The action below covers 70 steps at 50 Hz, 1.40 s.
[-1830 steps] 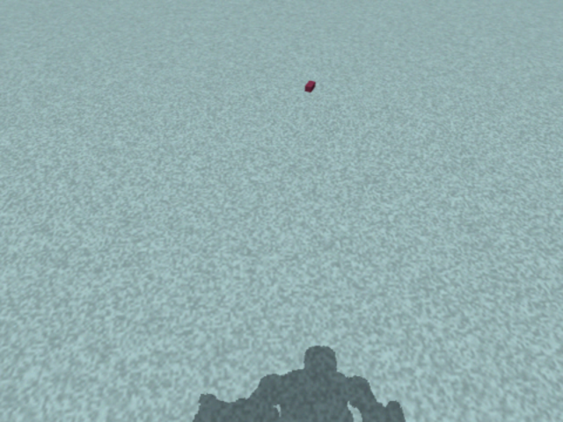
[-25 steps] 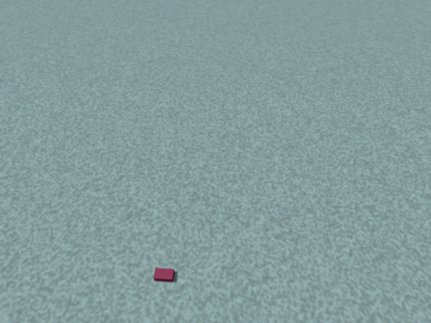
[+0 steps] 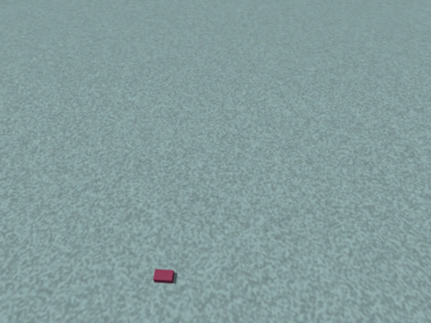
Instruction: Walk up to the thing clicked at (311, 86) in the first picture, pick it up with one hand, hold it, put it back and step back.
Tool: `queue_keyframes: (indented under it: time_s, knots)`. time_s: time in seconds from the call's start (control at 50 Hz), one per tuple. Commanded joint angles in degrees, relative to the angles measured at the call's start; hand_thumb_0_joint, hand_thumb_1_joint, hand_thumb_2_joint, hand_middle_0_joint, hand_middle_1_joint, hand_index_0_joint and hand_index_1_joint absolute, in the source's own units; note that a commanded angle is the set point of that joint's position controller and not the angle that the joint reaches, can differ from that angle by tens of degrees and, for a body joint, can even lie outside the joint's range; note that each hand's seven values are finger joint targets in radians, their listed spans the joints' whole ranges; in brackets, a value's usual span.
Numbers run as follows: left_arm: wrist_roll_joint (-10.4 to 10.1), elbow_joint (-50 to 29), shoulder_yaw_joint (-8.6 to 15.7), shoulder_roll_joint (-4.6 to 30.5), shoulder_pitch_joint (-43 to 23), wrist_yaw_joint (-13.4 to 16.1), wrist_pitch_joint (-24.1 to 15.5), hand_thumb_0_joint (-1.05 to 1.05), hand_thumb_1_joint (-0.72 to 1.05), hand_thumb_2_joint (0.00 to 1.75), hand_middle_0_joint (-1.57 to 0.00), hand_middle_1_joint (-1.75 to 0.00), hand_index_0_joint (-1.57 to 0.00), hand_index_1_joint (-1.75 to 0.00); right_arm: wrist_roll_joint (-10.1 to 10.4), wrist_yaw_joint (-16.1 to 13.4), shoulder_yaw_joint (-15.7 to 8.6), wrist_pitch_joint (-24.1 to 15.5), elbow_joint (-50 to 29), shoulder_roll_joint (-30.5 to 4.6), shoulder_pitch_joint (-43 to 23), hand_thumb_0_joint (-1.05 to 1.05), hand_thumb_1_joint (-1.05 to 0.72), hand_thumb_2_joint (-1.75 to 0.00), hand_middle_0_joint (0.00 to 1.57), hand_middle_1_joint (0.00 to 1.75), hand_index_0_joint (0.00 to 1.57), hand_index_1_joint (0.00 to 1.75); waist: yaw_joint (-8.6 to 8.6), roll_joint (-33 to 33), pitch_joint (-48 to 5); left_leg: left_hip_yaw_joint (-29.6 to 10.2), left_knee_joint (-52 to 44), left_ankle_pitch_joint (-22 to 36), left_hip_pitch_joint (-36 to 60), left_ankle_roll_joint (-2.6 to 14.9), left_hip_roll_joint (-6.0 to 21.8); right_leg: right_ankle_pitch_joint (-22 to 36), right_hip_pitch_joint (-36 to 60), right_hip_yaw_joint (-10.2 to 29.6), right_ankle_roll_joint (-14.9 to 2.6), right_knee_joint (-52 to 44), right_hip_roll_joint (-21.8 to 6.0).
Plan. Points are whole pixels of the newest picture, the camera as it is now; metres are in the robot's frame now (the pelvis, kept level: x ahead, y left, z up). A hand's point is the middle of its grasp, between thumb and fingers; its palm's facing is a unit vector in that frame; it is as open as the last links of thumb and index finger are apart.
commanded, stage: stand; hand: left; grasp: from above
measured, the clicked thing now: (164, 276) +0.45 +0.23 -0.76
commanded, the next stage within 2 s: step back in 0.24 s
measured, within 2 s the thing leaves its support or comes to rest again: neither
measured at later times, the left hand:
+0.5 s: hand out of the picture +0.08 +0.29 -0.17, palm faces +0.00 -0.93 -0.38, open 7.3 cm
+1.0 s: hand out of the picture -0.03 +0.28 -0.17, palm faces -0.09 -0.91 -0.40, open 7.3 cm
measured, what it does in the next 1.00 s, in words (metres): walks backwards: right foot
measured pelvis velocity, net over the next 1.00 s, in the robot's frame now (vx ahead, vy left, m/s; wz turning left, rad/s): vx -0.14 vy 0.03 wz -0.07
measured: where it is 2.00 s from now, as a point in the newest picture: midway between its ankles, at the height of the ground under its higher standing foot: outside the picture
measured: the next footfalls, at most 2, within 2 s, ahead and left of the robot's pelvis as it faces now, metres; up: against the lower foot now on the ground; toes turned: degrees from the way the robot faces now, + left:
right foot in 0.94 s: -0.12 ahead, -0.09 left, +0.00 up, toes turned -2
left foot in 1.32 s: -0.20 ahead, +0.15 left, +0.00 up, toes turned -4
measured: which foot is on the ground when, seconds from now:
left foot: down 0.00-0.98, up 1.00-1.00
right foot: down 0.00-0.52, up 0.54-0.92, down 0.94-1.00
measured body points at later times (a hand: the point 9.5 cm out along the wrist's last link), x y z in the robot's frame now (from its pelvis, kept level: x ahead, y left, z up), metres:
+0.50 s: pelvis -0.03 +0.03 -0.02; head +0.02 +0.03 +0.42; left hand +0.08 +0.34 -0.15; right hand +0.05 -0.30 -0.14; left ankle -0.03 +0.13 -0.74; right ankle +0.00 -0.12 -0.75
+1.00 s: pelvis -0.14 +0.03 -0.03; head -0.08 +0.00 +0.41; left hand -0.02 +0.33 -0.15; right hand -0.05 -0.29 -0.16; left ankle -0.04 +0.13 -0.74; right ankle -0.16 -0.08 -0.75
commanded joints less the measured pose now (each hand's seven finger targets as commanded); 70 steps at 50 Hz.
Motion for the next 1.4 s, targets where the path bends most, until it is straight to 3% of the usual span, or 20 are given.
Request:
queue_keyframes:
  time_s: [0.0,0.18,0.28,0.4,0.46,0.5,0.52,0.64,0.82,0.92,0.94,0.96,0.98,1.06,1.16,1.26,1.3,1.34,1.36,1.38]
  knots:
    - [0.21,-3.31,1.90,12.31,-2.14,0.49,-1.04,0.00,0.90,0.90,-0.20,-0.30,-0.20,-0.30,-0.09,-0.57,-1.98,-1.27,-3.34,-11.42,-1.69,0.00,-0.90,-0.90,0.20,0.30,0.20,0.30,0.14,-0.75,-3.45,-4.02,-3.35,7.65,-1.51,2.01,6.04,6.12,1.32,5.37,-1.19,-2.94,-6.40]
    - [0.20,-3.40,1.79,12.23,-1.91,0.36,-1.06,0.00,0.90,0.90,-0.20,-0.30,-0.20,-0.30,-0.03,-0.44,-2.03,-1.21,-3.52,-11.61,-1.66,0.00,-0.90,-0.90,0.20,0.30,0.20,0.30,0.12,-0.95,-2.94,-4.39,-3.54,5.87,-2.15,2.01,5.94,3.47,0.74,5.39,-1.24,-3.42,-6.35]
    - [-1.11,-7.43,4.71,16.41,-0.91,1.14,-0.31,0.00,0.90,0.90,-0.20,-0.30,-0.20,-0.30,1.58,0.05,-3.49,0.45,-7.05,-13.82,-1.55,0.00,-0.90,-0.90,0.20,0.30,0.20,0.30,-0.65,-2.91,-4.72,-2.12,10.68,19.81,-4.84,3.59,3.22,24.46,0.04,6.51,-5.12,4.53,-8.07]
    - [0.47,-14.45,5.51,18.33,-7.13,1.15,1.16,0.00,0.90,0.90,-0.20,-0.30,-0.20,-0.30,0.84,0.83,-4.75,2.67,-10.07,-13.23,3.06,0.00,-0.90,-0.90,0.20,0.30,0.20,0.30,-2.01,-12.33,-8.12,0.09,28.24,-12.70,-6.32,3.72,-2.60,20.77,-8.36,14.09,-13.59,4.95,-18.62]
    - [0.44,-16.39,5.18,17.26,-9.65,1.00,2.04,0.00,0.90,0.90,-0.20,-0.30,-0.20,-0.30,0.57,1.28,-5.71,2.40,-10.52,-14.20,6.01,0.00,-0.90,-0.90,0.20,0.30,0.20,0.30,-3.48,-8.32,-6.35,-2.11,21.34,1.40,-4.16,5.03,0.68,10.94,-13.95,8.52,-9.44,12.91,-13.13]
    - [-0.71,-16.92,4.22,12.65,-7.01,1.33,2.89,0.00,0.90,0.90,-0.20,-0.30,-0.20,-0.30,-0.07,0.86,-6.93,1.69,-12.64,-20.01,2.70,0.00,-0.90,-0.90,0.20,0.30,0.20,0.30,-2.53,9.02,-2.95,-20.21,1.87,24.46,-7.37,10.44,13.71,-9.61,-17.23,2.93,-2.62,30.51,5.45]
    - [-0.31,-16.67,4.51,12.82,-4.74,1.74,3.47,0.00,0.90,0.90,-0.20,-0.30,-0.20,-0.30,-0.78,0.54,-7.05,1.19,-13.15,-20.46,3.05,0.00,-0.90,-0.90,0.20,0.30,0.20,0.30,-1.97,8.12,-4.23,-24.33,1.30,26.77,-6.20,13.18,16.83,-25.39,-19.06,9.57,-2.70,38.89,6.80]
    - [-0.61,-16.01,4.74,14.12,1.54,1.97,3.71,0.00,0.90,0.90,-0.20,-0.30,-0.20,-0.30,-1.10,-1.12,-6.14,0.62,-17.98,-15.75,-2.44,0.00,-0.90,-0.90,0.20,0.30,0.20,0.30,1.44,6.99,-7.19,-11.96,8.20,29.08,-0.08,12.91,12.04,-18.92,-23.18,13.34,-1.82,51.56,6.65]
    - [0.21,-18.96,5.32,13.25,2.50,1.22,2.25,0.00,0.90,0.90,-0.20,-0.30,-0.20,-0.30,-0.65,-1.52,-6.66,0.97,-19.87,-16.45,2.63,0.00,-0.90,-0.90,0.20,0.30,0.20,0.30,-2.08,6.56,-8.65,-11.29,10.60,25.88,5.79,15.44,14.38,-18.89,-18.50,7.38,0.60,29.31,2.71]
    - [1.14,-15.86,6.06,13.80,11.17,0.81,1.37,0.00,0.90,0.90,-0.20,-0.30,-0.20,-0.30,0.73,-0.91,-6.20,2.03,-20.86,-16.14,-1.92,0.00,-0.90,-0.90,0.20,0.30,0.20,0.30,1.86,4.21,-10.38,-7.18,15.44,8.66,-8.63,8.22,9.42,0.23,-1.32,6.46,-3.26,6.46,0.43]
    - [1.90,-16.77,7.13,17.76,9.64,0.71,1.15,0.00,0.90,0.90,-0.20,-0.30,-0.20,-0.30,1.17,-0.73,-5.64,2.05,-21.45,-14.24,-1.95,0.00,-0.90,-0.90,0.20,0.30,0.20,0.30,1.05,-5.76,-7.95,-3.97,22.24,-0.97,-19.64,4.26,3.23,2.89,0.16,20.18,-6.93,5.17,-8.03]
    - [1.16,-18.66,8.08,22.23,6.33,0.43,1.44,0.00,0.90,0.90,-0.20,-0.30,-0.20,-0.30,1.13,-1.01,-5.46,2.22,-21.85,-12.79,-3.80,0.00,-0.90,-0.90,0.20,0.30,0.20,0.30,2.86,-16.00,-3.21,0.82,34.25,-21.03,-21.93,1.52,-6.70,1.95,-9.25,31.78,-15.96,-0.80,-18.54]
    - [2.06,-21.43,8.10,24.19,1.45,0.67,1.23,0.00,0.90,0.90,-0.20,-0.30,-0.20,-0.30,0.52,-1.58,-6.38,2.56,-20.74,-14.41,-2.52,0.00,-0.90,-0.90,0.20,0.30,0.20,0.30,2.46,-16.93,0.03,-5.00,45.98,-25.96,-18.73,0.42,-5.79,3.64,-18.65,37.23,-20.48,-2.13,-23.82]
    - [1.37,-23.50,6.85,15.96,-4.16,1.20,0.93,0.00,0.90,0.90,-0.20,-0.30,-0.20,-0.30,1.39,-1.14,-5.26,2.04,-17.26,-13.03,3.20,0.00,-0.90,-0.90,0.20,0.30,0.20,0.30,-2.08,-9.16,0.93,-7.43,50.58,-16.58,-21.64,0.86,-9.40,16.80,-12.10,14.57,-11.19,4.39,-10.11]
    - [1.75,-23.97,6.39,14.17,3.78,1.73,1.44,0.00,0.90,0.90,-0.20,-0.30,-0.20,-0.30,1.02,-1.64,-4.41,1.30,-19.13,-12.80,2.37,0.00,-0.90,-0.90,0.20,0.30,0.20,0.30,2.95,-9.83,-5.00,-4.16,35.91,-18.87,-25.05,-0.77,-6.12,23.81,6.00,14.37,-12.50,9.49,-10.56]
    - [0.46,-25.40,6.18,16.09,2.29,1.34,2.75,0.00,0.90,0.90,-0.20,-0.30,-0.20,-0.30,-0.02,-1.44,-5.16,0.41,-17.86,-12.19,7.94,0.00,-0.90,-0.90,0.20,0.30,0.20,0.30,0.41,-11.81,-9.85,1.50,7.83,-7.47,-11.64,1.36,-2.20,25.88,4.86,13.17,-10.42,17.70,-10.80]
    - [-0.09,-26.57,5.34,14.41,2.22,0.97,3.48,0.00,0.90,0.90,-0.20,-0.30,-0.20,-0.30,-1.29,-1.34,-6.62,0.13,-17.97,-15.66,8.04,0.00,-0.90,-0.90,0.20,0.30,0.20,0.30,0.07,-4.25,-9.80,-7.66,2.36,8.44,-1.62,3.69,3.97,11.56,-8.83,11.37,-5.33,22.58,-5.97]
    - [0.02,-27.07,6.00,14.03,-1.05,1.74,3.58,0.00,0.90,0.90,-0.20,-0.30,-0.20,-0.30,-1.54,-0.62,-8.03,0.42,-19.73,-24.05,4.57,0.00,-0.90,-0.90,0.20,0.30,0.20,0.30,-2.39,11.59,-6.36,-25.90,1.25,20.35,-7.10,16.50,21.21,-27.45,-19.63,9.64,-1.56,40.80,6.85]
    - [0.60,-26.43,6.26,15.06,-2.33,2.10,3.51,0.00,0.90,0.90,-0.20,-0.30,-0.20,-0.30,-1.55,-0.95,-8.19,0.11,-19.88,-23.82,3.33,0.00,-0.90,-0.90,0.20,0.30,0.20,0.30,-3.12,11.97,-4.09,-30.04,-0.25,17.48,-12.62,19.70,23.60,-28.04,-18.17,13.42,-1.50,48.99,5.82]
    - [0.59,-25.52,6.36,15.64,-1.51,1.79,3.47,0.00,0.90,0.90,-0.20,-0.30,-0.20,-0.30,-1.45,-1.11,-7.52,0.06,-19.95,-21.17,1.53,0.00,-0.90,-0.90,0.20,0.30,0.20,0.30,-1.76,8.37,-2.85,-22.97,0.87,17.65,-12.47,18.38,20.38,-25.01,-18.60,14.36,-1.65,51.89,5.96]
